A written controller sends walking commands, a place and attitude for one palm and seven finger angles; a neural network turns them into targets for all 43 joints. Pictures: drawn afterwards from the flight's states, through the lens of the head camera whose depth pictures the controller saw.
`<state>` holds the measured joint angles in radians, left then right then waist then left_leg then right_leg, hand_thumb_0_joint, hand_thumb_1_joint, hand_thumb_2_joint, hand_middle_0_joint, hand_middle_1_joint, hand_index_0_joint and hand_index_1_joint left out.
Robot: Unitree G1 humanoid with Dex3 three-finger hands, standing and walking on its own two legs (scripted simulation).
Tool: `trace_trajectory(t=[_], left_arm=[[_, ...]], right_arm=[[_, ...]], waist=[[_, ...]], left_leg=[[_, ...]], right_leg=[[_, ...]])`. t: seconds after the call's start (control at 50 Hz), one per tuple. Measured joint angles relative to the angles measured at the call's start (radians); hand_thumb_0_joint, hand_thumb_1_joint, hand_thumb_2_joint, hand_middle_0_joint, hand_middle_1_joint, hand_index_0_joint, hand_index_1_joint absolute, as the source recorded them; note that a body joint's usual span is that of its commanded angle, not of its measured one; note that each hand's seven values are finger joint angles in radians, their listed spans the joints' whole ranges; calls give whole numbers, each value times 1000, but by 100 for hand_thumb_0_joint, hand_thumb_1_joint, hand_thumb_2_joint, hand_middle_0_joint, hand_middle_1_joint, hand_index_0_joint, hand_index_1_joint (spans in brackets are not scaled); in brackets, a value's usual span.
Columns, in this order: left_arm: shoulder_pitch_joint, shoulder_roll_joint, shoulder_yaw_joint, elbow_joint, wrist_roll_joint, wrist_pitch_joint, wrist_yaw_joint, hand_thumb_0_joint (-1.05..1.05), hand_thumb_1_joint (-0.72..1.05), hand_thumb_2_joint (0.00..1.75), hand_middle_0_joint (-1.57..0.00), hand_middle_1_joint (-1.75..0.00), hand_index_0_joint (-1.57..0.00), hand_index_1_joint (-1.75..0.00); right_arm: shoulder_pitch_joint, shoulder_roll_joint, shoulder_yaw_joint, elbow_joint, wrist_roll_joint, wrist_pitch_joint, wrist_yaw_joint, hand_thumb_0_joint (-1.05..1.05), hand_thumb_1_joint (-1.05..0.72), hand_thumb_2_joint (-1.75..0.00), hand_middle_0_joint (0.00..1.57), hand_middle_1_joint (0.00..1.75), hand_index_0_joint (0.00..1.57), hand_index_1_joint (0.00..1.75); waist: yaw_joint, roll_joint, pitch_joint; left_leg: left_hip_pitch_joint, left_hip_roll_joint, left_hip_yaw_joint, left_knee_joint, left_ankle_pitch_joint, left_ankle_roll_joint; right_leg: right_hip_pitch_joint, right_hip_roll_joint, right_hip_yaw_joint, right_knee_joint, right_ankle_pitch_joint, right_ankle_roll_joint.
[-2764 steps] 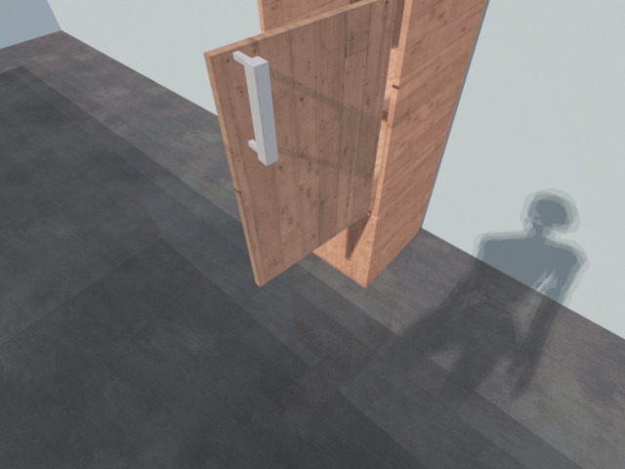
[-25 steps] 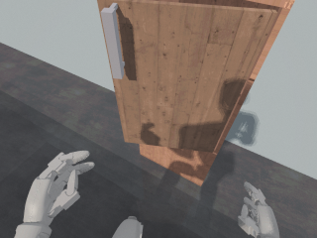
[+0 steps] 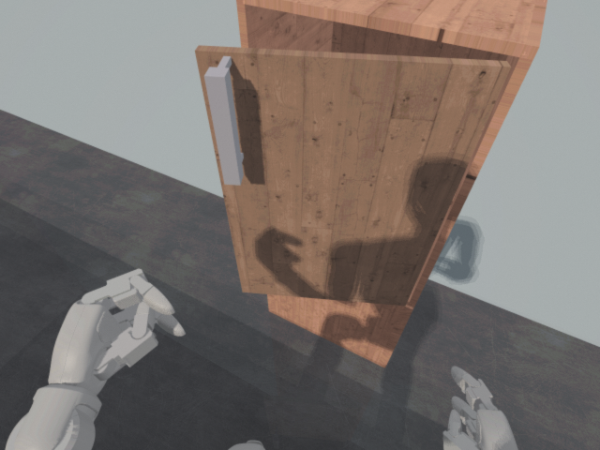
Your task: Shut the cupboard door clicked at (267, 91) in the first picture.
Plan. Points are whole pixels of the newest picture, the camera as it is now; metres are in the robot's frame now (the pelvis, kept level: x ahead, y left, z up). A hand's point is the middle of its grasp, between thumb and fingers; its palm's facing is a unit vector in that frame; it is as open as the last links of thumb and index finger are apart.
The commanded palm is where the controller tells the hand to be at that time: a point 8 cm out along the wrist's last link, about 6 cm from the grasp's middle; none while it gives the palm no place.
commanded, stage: raise the hand and make a fist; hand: left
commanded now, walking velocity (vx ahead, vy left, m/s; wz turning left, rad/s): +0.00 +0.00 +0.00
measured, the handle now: (230, 123) +0.50 +0.15 +0.19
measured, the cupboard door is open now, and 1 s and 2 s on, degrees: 22 22 22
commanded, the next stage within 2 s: bring the fist close to the handle in 0.88 s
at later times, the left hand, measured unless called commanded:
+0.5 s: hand (130, 283) +0.22 +0.18 +0.19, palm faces +0.03 -1.00 -0.08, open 3.1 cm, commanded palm +0.19 +0.23 +0.20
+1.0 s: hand (146, 275) +0.23 +0.18 +0.19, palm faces +0.03 -1.00 -0.06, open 3.1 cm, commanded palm +0.21 +0.22 +0.20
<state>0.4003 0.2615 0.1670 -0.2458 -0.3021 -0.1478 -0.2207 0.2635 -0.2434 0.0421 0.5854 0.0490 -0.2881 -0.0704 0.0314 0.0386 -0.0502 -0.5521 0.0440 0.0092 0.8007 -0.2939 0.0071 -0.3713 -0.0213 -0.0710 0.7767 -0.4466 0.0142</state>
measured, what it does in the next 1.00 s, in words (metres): stands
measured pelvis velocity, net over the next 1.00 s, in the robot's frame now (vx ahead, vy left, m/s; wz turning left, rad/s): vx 0.01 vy -0.02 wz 0.00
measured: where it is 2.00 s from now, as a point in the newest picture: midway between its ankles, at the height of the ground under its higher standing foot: outside the picture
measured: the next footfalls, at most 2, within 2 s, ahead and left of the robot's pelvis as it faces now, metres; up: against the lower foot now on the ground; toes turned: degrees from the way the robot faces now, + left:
none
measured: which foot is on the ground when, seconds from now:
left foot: down 0.00-1.00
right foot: down 0.00-1.00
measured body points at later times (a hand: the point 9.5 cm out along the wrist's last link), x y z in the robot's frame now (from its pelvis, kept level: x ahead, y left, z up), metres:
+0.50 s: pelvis -0.01 -0.01 +0.02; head -0.04 -0.03 +0.47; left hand +0.21 +0.24 +0.20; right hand +0.20 -0.22 -0.03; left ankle +0.07 +0.11 -0.71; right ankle -0.03 -0.13 -0.71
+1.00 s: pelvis +0.01 -0.02 +0.03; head -0.03 -0.04 +0.47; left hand +0.23 +0.23 +0.19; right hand +0.21 -0.23 -0.03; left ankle +0.07 +0.11 -0.71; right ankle -0.02 -0.13 -0.71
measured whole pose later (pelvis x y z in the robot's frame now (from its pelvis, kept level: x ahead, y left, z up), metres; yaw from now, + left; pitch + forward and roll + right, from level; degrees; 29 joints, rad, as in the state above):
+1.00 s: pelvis +0.01 -0.02 +0.03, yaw +0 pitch -5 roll -1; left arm 0.19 0.29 0.25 -0.30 -0.31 0.19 -0.23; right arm 0.21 -0.25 0.08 0.62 0.07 -0.26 -0.08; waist 0.06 0.06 -0.03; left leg -0.27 0.05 0.01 0.55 -0.19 -0.02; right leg -0.11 -0.01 -0.08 0.54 -0.35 -0.01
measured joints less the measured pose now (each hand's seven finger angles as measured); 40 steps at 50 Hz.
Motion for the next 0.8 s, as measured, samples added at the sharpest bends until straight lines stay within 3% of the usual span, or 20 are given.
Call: trace_trajectory(t=[0.3,0.6,0.7,0.8], left_arm=[[-118,23,33,-50,-9,184,-9,2,90,90,-124,-143,-124,-143],[-239,48,90,-45,-31,338,-30,2,89,90,-130,-150,-130,-150],[-213,38,84,-52,-22,360,-24,2,89,90,-130,-150,-130,-150],[-200,31,77,-67,-11,337,-10,2,89,90,-130,-150,-130,-150]], right_arm=[[-46,14,45,-4,13,6,-6,1,-90,-90,21,30,20,30],[-45,-4,52,45,28,18,-12,1,-90,-90,21,30,20,30],[-45,-12,42,37,26,23,-11,1,-90,-90,21,30,20,30],[-45,-15,33,37,22,18,-12,1,-90,-90,21,30,20,30]], waist=[[32,13,13],[32,31,22],[29,25,23],[30,16,26]], left_leg=[[163,-4,-5,-149,68,-8],[266,3,-5,-262,122,-22],[272,6,-1,-263,118,-24],[277,6,-1,-258,110,-27]], right_leg=[[161,4,-10,-149,69,-7],[252,15,-10,-243,114,-21],[255,18,-6,-242,110,-24],[261,18,-6,-237,101,-25]])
